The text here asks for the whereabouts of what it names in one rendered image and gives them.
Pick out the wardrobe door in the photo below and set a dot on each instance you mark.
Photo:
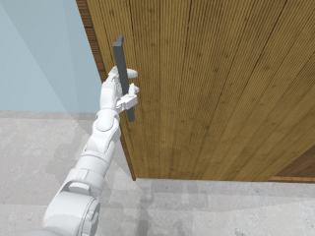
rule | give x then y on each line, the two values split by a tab
303	166
226	87

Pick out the robot left forearm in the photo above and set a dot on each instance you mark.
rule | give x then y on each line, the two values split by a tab
87	178

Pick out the left robot upper arm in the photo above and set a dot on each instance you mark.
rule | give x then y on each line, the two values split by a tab
70	214

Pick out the handle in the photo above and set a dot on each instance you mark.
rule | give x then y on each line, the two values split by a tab
122	72

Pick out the robot left hand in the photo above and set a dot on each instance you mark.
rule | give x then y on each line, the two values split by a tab
111	94

